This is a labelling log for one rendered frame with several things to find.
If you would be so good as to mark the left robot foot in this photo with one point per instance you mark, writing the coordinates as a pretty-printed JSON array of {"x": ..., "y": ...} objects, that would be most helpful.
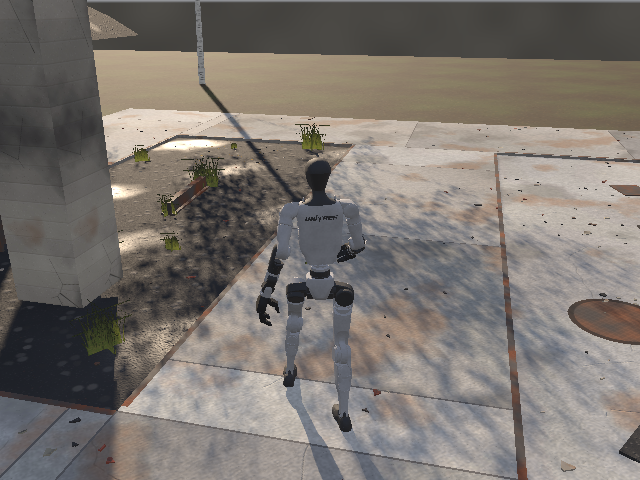
[{"x": 289, "y": 378}]

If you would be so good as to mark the robot left hand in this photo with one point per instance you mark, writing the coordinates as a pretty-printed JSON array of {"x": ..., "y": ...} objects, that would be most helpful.
[{"x": 261, "y": 305}]

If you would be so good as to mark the robot right hand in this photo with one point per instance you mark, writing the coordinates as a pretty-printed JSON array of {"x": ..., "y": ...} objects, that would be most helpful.
[{"x": 344, "y": 252}]

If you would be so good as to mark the right robot upper arm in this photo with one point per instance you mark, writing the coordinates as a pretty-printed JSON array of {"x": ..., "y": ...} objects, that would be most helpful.
[{"x": 351, "y": 211}]

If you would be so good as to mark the right robot forearm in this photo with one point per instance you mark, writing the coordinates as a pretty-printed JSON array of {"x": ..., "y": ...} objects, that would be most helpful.
[{"x": 354, "y": 252}]

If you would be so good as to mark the robot foot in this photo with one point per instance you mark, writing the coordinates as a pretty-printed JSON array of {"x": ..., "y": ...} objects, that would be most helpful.
[
  {"x": 289, "y": 378},
  {"x": 344, "y": 422}
]

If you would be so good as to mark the right robot foot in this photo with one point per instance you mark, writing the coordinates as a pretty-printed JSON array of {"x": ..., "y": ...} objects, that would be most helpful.
[{"x": 344, "y": 422}]

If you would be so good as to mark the left robot upper arm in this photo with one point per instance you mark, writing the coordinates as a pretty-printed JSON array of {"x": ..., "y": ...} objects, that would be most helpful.
[{"x": 288, "y": 212}]

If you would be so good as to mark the left robot forearm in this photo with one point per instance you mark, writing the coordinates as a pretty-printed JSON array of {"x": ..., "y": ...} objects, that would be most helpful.
[{"x": 272, "y": 274}]

